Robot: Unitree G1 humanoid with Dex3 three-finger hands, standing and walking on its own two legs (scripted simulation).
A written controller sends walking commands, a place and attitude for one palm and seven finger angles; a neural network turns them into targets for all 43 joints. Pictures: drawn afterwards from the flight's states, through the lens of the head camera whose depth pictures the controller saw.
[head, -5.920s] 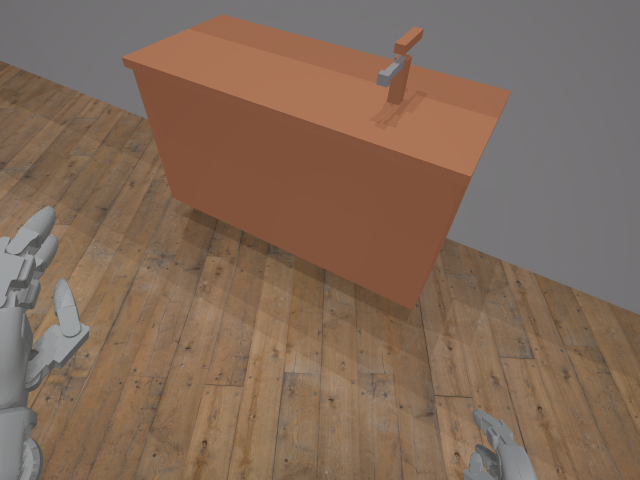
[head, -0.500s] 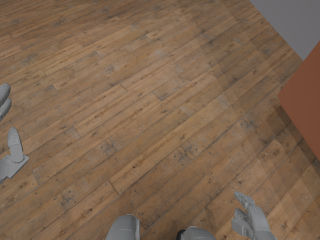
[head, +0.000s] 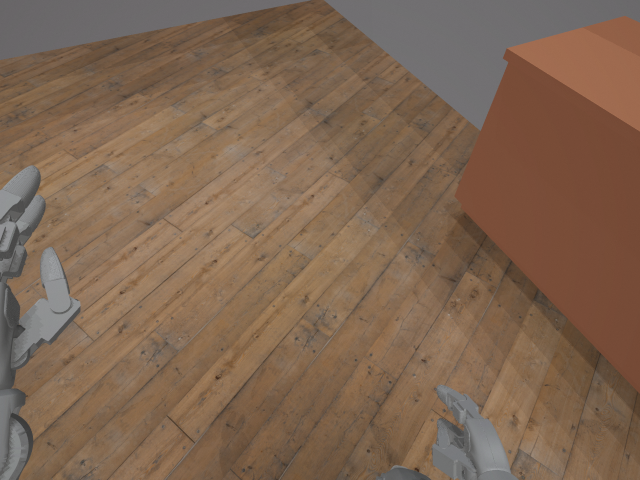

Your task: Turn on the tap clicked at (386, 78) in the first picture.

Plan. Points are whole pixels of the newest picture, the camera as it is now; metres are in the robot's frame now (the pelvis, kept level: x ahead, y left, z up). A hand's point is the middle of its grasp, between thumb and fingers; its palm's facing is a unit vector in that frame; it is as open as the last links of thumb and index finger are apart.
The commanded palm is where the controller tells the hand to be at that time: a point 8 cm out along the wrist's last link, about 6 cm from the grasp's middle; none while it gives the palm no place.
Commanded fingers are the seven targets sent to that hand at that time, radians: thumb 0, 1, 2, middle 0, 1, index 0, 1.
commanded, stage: walk to a spot facing it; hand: left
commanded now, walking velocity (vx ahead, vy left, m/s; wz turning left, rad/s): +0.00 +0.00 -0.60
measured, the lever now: out of the picture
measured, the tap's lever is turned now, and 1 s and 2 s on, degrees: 0 0 0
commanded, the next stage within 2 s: turn to face it in 1.64 s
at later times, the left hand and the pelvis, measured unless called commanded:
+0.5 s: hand (231, 308) +0.23 +0.11 +0.18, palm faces +0.15 -0.87 -0.46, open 7.4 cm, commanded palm +0.19 +0.16 +0.18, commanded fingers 0.00 0.90 0.90 -0.20 -0.30 -0.20 -0.30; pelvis -0.04 -0.06 +0.00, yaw -16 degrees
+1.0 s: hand (405, 317) +0.24 -0.04 +0.16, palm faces -0.15 -0.86 -0.48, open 7.4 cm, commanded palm +0.20 +0.05 +0.18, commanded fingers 0.00 0.90 0.90 -0.20 -0.30 -0.20 -0.30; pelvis -0.09 -0.10 -0.02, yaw -34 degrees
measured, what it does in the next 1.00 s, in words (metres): steps to the right, turning right: right foot, then left foot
